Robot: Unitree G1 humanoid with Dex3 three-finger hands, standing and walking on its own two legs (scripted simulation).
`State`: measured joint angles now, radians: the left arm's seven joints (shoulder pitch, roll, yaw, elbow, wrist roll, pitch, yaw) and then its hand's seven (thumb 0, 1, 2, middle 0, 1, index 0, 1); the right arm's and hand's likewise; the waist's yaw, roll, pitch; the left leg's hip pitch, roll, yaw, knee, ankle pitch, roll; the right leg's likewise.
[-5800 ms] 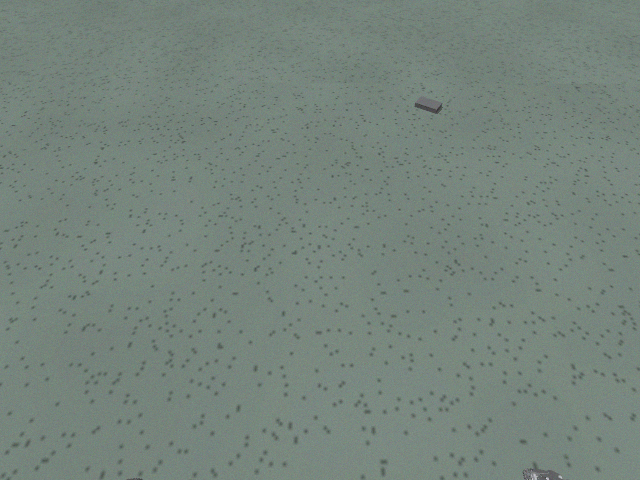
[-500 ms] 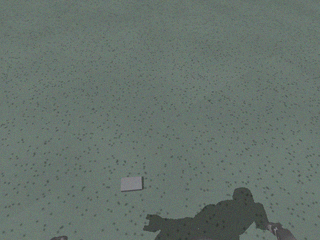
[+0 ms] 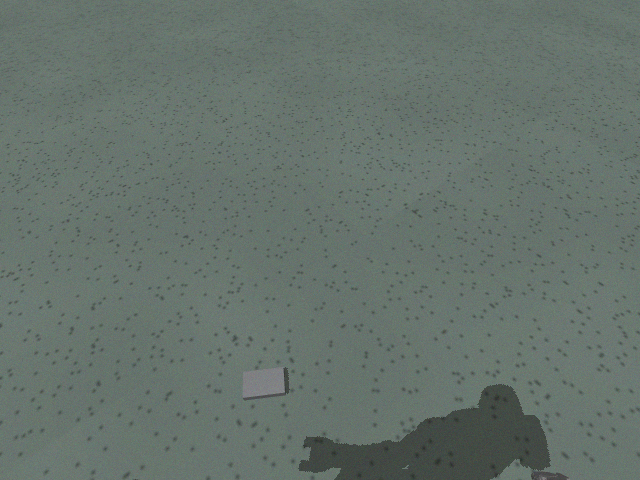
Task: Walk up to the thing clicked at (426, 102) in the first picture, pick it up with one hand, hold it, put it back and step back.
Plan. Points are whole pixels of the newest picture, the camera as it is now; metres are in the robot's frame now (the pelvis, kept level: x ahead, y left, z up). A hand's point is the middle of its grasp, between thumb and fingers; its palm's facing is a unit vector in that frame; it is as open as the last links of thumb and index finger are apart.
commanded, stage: walk up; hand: left
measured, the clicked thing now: (264, 383) +0.49 +0.21 -0.77
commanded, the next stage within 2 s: stand in 0.44 s
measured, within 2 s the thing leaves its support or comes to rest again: neither
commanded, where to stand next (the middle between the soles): +0.01 -0.02 m, yaw +1 degrees
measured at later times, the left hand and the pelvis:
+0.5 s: hand out of the picture +0.10 +0.25 -0.16, palm faces -0.02 -0.95 -0.32, open 7.4 cm; pelvis +0.00 +0.00 +0.00, yaw -1 degrees
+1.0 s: hand out of the picture +0.08 +0.25 -0.15, palm faces -0.02 -0.94 -0.35, open 7.4 cm; pelvis +0.00 +0.00 +0.00, yaw +0 degrees
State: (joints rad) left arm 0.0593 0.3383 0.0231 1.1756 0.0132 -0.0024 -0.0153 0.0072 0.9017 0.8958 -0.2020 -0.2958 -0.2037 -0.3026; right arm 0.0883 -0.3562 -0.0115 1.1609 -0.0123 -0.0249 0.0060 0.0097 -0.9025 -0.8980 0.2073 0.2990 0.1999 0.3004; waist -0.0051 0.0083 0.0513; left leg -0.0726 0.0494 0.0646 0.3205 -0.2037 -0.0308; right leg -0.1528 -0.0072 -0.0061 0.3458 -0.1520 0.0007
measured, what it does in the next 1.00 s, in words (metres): stands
